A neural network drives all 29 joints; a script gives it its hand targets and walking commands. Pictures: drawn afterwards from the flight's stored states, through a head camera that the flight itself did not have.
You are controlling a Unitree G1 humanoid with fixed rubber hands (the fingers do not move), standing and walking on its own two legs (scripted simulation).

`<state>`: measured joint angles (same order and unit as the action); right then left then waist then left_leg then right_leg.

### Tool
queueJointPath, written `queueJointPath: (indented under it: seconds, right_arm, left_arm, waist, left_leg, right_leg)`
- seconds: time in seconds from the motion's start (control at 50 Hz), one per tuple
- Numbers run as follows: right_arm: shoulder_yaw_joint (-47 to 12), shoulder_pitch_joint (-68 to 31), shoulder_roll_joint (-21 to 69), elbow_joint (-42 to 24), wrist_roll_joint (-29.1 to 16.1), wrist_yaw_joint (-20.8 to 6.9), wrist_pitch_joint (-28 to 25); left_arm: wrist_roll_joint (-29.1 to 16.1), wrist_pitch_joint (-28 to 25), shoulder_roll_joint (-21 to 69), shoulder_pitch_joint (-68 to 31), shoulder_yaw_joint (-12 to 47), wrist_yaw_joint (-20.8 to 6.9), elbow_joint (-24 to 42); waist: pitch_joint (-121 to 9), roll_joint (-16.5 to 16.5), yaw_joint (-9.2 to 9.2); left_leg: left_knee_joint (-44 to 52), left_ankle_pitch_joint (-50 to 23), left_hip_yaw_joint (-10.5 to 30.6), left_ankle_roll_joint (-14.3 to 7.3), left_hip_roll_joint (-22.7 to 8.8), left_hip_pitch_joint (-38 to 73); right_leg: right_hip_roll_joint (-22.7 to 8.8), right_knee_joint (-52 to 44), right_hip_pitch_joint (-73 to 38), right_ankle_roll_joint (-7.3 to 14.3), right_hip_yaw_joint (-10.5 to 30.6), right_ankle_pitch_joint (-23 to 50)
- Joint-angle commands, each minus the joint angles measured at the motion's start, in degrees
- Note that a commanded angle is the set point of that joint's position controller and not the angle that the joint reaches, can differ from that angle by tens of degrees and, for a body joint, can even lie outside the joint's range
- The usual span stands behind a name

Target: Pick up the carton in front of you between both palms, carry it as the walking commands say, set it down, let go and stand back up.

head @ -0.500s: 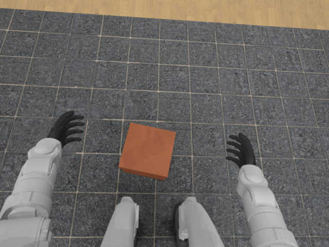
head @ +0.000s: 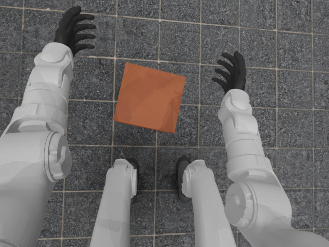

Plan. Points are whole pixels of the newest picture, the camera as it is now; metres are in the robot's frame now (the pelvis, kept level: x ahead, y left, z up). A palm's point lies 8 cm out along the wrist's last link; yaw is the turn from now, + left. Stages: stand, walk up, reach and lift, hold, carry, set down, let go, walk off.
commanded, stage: reach and lift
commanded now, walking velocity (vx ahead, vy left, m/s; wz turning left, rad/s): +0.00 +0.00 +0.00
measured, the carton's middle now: (149, 103) +0.46 +0.04 -0.48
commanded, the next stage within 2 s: none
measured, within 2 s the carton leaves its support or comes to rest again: leaves its support in 1.50 s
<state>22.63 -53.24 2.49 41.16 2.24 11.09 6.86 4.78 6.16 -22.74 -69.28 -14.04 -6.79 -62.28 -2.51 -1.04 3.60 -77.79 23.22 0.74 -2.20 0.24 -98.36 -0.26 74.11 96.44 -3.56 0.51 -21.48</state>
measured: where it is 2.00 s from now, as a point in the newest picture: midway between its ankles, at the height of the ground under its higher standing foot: (158, 188)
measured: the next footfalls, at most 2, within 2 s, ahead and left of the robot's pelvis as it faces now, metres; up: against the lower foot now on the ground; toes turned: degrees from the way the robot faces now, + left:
none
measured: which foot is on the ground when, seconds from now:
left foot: down 0.00-1.00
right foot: down 0.00-1.00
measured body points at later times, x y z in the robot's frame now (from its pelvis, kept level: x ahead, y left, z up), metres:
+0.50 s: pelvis -0.03 -0.03 -0.18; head +0.32 +0.00 +0.10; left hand +0.49 +0.21 -0.35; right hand +0.45 -0.17 -0.36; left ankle +0.08 +0.10 -0.57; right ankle +0.09 -0.15 -0.57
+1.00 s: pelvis -0.03 -0.02 -0.23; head +0.31 +0.04 +0.05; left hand +0.49 +0.20 -0.42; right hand +0.47 -0.17 -0.39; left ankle +0.08 +0.10 -0.57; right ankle +0.09 -0.15 -0.57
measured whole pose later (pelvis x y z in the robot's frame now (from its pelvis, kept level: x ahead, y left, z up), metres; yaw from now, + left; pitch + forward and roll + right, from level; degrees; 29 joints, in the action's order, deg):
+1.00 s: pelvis -0.03 -0.02 -0.23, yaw -2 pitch +36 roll -3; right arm 5.6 -71.2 -10.3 63.4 -18.6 11.9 -0.6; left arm -14.7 -0.8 -28.2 -77.2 5.0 0.1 -71.2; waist 15.4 -6.7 1.4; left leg -126.1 33.2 1.9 -1.3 -2.2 -129.0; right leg 4.2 122.4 128.5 -4.5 0.7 -30.0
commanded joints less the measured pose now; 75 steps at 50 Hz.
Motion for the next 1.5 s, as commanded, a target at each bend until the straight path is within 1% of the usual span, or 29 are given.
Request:
queueJointPath:
  seconds: [0.0,0.02,0.08,0.1,0.14,0.16,0.24,0.3,0.44,0.54,0.56,0.58,0.72,0.8,0.86,0.88,0.96,0.98,1.0,1.02,1.06,1.14,1.18,1.24,1.26,1.3,1.32,1.34,1.48]
  right_arm:
    - [-1.5,-0.9,-3.1,-1.5,0.8,0.0,-2.1]
    - [0.1,-2.1,-5.2,-3.7,-1.1,-0.5,-3.2]
    - [-3.7,-3.1,-4.0,-6.8,-2.0,-0.4,-4.7]
    - [-0.9,-2.2,-7.9,-4.9,-1.3,-0.4,-5.4]
    - [-2.7,0.0,-6.9,-2.5,-1.8,0.4,-6.0]
    - [-3.2,-4.1,-9.5,-8.4,-5.4,0.3,-5.8]
    - [-9.0,-5.8,-10.0,-6.3,-7.2,1.6,-5.3]
    - [-12.2,-9.4,-9.6,-6.5,-12.2,1.5,-5.3]
    - [-11.0,-17.9,-12.8,3.7,-11.5,3.6,-2.7]
    - [-15.7,-22.9,-8.4,6.9,-16.9,3.1,-3.9]
    - [-14.4,-26.2,-8.2,11.4,-15.3,2.7,-4.3]
    - [-15.3,-18.6,-9.3,14.7,-15.8,2.4,-4.7]
    - [-18.3,-25.2,-9.1,15.8,-21.4,0.8,-8.4]
    - [-19.6,-25.4,-9.0,18.7,-24.7,0.3,-7.2]
    - [-17.4,-24.9,-13.8,16.0,-23.3,0.9,-7.6]
    - [-18.6,-21.3,-10.3,14.4,-21.7,0.5,-8.3]
    - [-15.8,-22.1,-13.0,19.7,-21.0,0.8,-8.3]
    - [-14.8,-20.7,-11.8,17.3,-17.7,1.3,-9.6]
    - [-15.1,-23.5,-12.9,18.3,-18.3,1.4,-9.3]
    - [-13.7,-23.0,-11.4,20.6,-19.2,1.1,-8.3]
    - [-14.3,-23.0,-9.8,20.5,-17.8,1.0,-9.4]
    - [-15.2,-23.1,-6.3,21.8,-18.3,0.5,-9.3]
    - [-14.8,-24.1,-7.0,17.5,-16.4,2.3,-10.0]
    - [-14.5,-30.8,-7.0,19.3,-15.2,2.4,-10.5]
    - [-16.4,-31.0,-0.3,20.9,-14.9,2.6,-10.9]
    - [-18.9,-34.4,12.5,22.7,-15.3,0.3,-10.1]
    - [-16.4,-36.0,15.6,24.3,-11.4,-1.6,-11.2]
    - [-17.7,-37.6,21.8,26.0,-11.9,-2.9,-10.0]
    - [-18.5,-42.8,39.3,20.5,-9.9,-7.7,-7.6]
  left_arm:
    - [0.7,-1.9,-6.8,-6.1,-1.7,1.3,6.1]
    - [-0.8,-1.8,-2.2,-8.5,1.1,1.0,3.5]
    - [-3.8,-3.1,-7.1,-7.5,0.4,2.9,5.9]
    - [-2.9,-3.7,-2.9,-6.4,2.4,3.3,5.3]
    - [-5.4,-3.9,-6.7,-7.7,4.0,4.0,10.5]
    - [-6.5,-4.1,-5.5,-7.1,4.2,4.6,11.1]
    - [-12.7,-4.0,-8.3,-7.8,8.2,4.6,11.0]
    - [-10.9,-5.3,-13.6,-9.9,4.9,5.4,13.7]
    - [-15.8,-4.5,-12.7,-20.1,11.3,3.2,2.3]
    - [-15.0,-5.7,-17.4,-17.5,9.6,3.5,-6.4]
    - [-16.8,-6.5,-14.8,-26.0,14.5,4.1,-1.7]
    - [-17.0,-7.4,-18.4,-19.9,11.4,4.1,-4.5]
    - [-21.7,-9.2,-11.5,-25.9,21.2,6.1,-1.0]
    - [-17.4,-9.1,-18.8,-23.8,14.6,6.2,-3.2]
    - [-18.5,-8.2,-12.3,-23.6,18.6,6.9,0.1]
    - [-22.1,-8.2,-9.7,-23.8,19.6,6.3,2.2]
    - [-19.4,-7.5,-8.5,-21.7,18.7,7.1,-5.5]
    - [-19.7,-8.5,-12.0,-24.0,18.2,7.4,-4.3]
    - [-19.5,-8.8,-10.0,-22.1,19.3,6.9,-4.9]
    - [-18.1,-8.1,-9.1,-23.1,19.8,6.6,-0.9]
    - [-19.3,-7.8,-4.7,-22.8,21.6,6.7,-3.3]
    - [-16.2,-8.9,-4.5,-23.7,18.8,7.7,5.3]
    - [-16.8,-7.9,-3.4,-16.9,19.2,8.5,-6.7]
    - [-18.9,-9.1,3.3,-24.2,24.6,8.4,-2.5]
    - [-20.6,-9.9,3.2,-32.0,25.2,8.3,0.9]
    - [-19.7,-9.7,14.6,-32.8,26.4,6.2,-2.5]
    - [-19.5,-9.9,21.8,-36.2,27.5,5.0,-3.4]
    - [-18.1,-9.0,27.1,-36.0,27.0,3.6,-3.8]
    - [-17.6,-7.2,46.9,-41.2,30.0,1.1,4.0]
  waist:
    - [-48.4,9.2,-2.66]
    - [-49.9,13.6,1.92]
    - [-53.4,7.3,-0.51]
    - [-53.9,13.8,-2.60]
    - [-59.0,10.0,-0.31]
    - [-60.0,14.6,-3.39]
    - [-62.6,6.7,-0.09]
    - [-59.3,7.4,-7.29]
    - [-47.1,6.5,-1.20]
    - [-41.9,3.4,-8.46]
    - [-41.9,4.2,-3.58]
    - [-42.2,2.7,-7.02]
    - [-48.1,6.2,-6.92]
    - [-44.5,4.7,-11.77]
    - [-46.6,12.6,-8.04]
    - [-48.0,4.7,-5.78]
    - [-37.9,9.5,-6.28]
    - [-37.9,4.9,-1.20]
    - [-38.2,4.8,-5.08]
    - [-36.4,11.2,-3.48]
    - [-40.9,9.9,-1.59]
    - [-39.4,10.8,-7.13]
    - [-39.7,5.4,-2.40]
    - [-31.7,9.5,-3.31]
    - [-35.0,4.1,-0.47]
    - [-34.3,6.1,-7.44]
    - [-38.4,2.8,-1.86]
    - [-36.8,8.1,-5.91]
    - [-44.5,4.6,-4.83]
  left_leg:
    - [3.1,-25.9,4.7,1.7,1.0,41.7]
    - [-0.5,-22.8,1.9,3.0,2.3,39.2]
    - [-5.3,-33.8,6.1,2.0,0.7,38.6]
    - [-7.9,-35.1,4.7,2.5,1.3,38.2]
    - [-9.8,-35.4,6.1,3.1,1.3,37.9]
    - [-12.7,-34.3,4.5,2.8,1.2,37.9]
    - [-16.1,-23.5,3.4,2.8,0.6,25.9]
    - [-18.9,-16.1,0.6,2.7,0.9,16.2]
    - [-25.8,1.2,-1.0,2.1,-1.1,3.1]
    - [-29.0,3.5,0.4,0.1,-1.9,-2.4]
    - [-28.4,-1.4,1.7,0.5,-2.1,-0.2]
    - [-29.8,1.2,-0.6,1.2,-2.3,-1.5]
    - [-33.2,-8.5,1.2,1.8,-1.2,4.9]
    - [-35.0,-6.9,1.5,0.4,-2.7,5.2]
    - [-34.7,-10.3,2.3,2.1,-2.3,11.4]
    - [-33.9,-11.1,4.0,1.0,-1.9,11.2]
    - [-32.2,-5.9,3.6,1.7,-2.0,7.4]
    - [-32.7,-5.9,4.6,1.4,-2.3,5.0]
    - [-33.8,-5.8,3.8,1.4,-1.7,4.7]
    - [-31.3,-2.1,3.4,1.7,-2.0,4.8]
    - [-32.1,-5.5,4.0,1.7,-2.2,8.5]
    - [-31.8,-9.8,3.5,1.3,-1.4,8.0]
    - [-31.3,-4.8,4.4,1.0,-1.4,3.8]
    - [-30.8,-2.0,3.1,2.1,-0.7,-3.0]
    - [-30.2,-0.2,3.4,1.7,-0.3,-2.6]
    - [-30.7,0.4,3.1,-0.4,0.1,-3.2]
    - [-28.5,-2.1,3.8,0.1,2.0,-2.6]
    - [-30.0,-2.3,2.2,0.3,1.8,-3.7]
    - [-31.5,-8.0,1.6,-0.2,3.8,3.1]
  right_leg:
    - [6.6,3.3,-5.2,-1.5,-7.0,7.7]
    - [6.5,2.2,-3.2,0.1,-5.9,9.5]
    - [6.9,9.2,4.0,-1.2,-7.9,10.8]
    - [6.2,9.6,6.6,-0.7,-6.5,10.9]
    - [6.5,13.9,3.7,-0.6,-7.1,12.2]
    - [6.0,14.1,6.9,-0.3,-5.3,10.5]
    - [6.1,20.0,-3.0,-1.3,-6.7,11.9]
    - [5.7,23.5,-4.1,-0.7,-4.3,10.4]
    - [5.3,27.7,-3.2,-0.5,-3.2,-1.2]
    - [5.6,34.5,-4.3,-2.3,-2.7,-2.4]
    - [4.9,35.9,-1.7,-2.0,-4.7,3.3]
    - [5.3,36.2,-2.9,-2.1,-4.3,-0.1]
    - [5.5,42.5,-2.8,-1.4,-4.7,8.1]
    - [6.4,42.5,3.7,-2.3,-3.3,3.2]
    - [7.2,43.7,7.7,-1.0,-3.8,5.6]
    - [7.4,44.3,6.8,-1.9,-6.9,6.1]
    - [6.1,42.4,10.8,-1.5,-5.1,2.1]
    - [5.4,42.0,12.1,-2.2,-6.6,2.9]
    - [5.6,42.0,11.5,-1.5,-5.2,1.7]
    - [6.3,41.4,12.2,-0.8,-5.4,0.3]
    - [6.0,41.7,13.7,-0.8,-6.9,1.0]
    - [6.9,41.7,13.1,-0.3,-5.4,4.3]
    - [6.9,38.7,6.2,-1.2,-5.2,2.3]
    - [7.5,39.2,11.1,-0.1,-4.0,1.5]
    - [6.9,37.8,6.7,-0.9,-4.9,0.2]
    - [8.4,39.6,5.5,0.2,-3.2,0.2]
    - [9.8,39.5,6.0,0.1,-6.7,2.6]
    - [9.2,39.6,5.2,0.8,-4.0,3.2]
    - [11.4,43.0,9.6,0.8,-6.5,5.4]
